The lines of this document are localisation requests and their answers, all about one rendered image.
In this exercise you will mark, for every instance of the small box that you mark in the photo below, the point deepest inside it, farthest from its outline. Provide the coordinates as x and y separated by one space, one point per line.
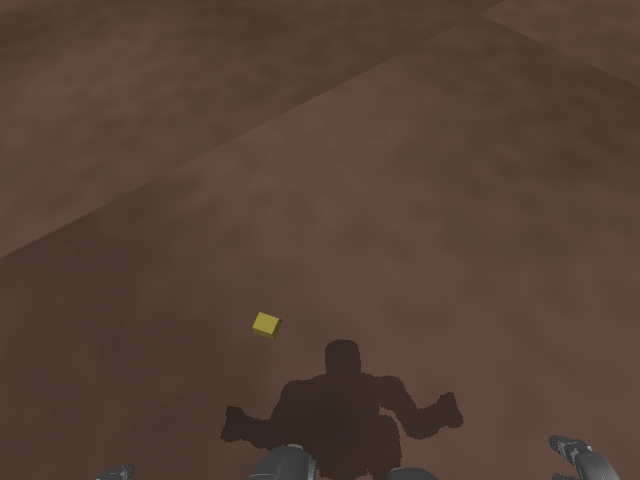
266 325

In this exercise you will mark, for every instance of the left robot hand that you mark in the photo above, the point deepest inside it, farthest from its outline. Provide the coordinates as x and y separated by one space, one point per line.
125 472

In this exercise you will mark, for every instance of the right robot hand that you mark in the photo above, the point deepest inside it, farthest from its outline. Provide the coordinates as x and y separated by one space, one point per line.
589 465

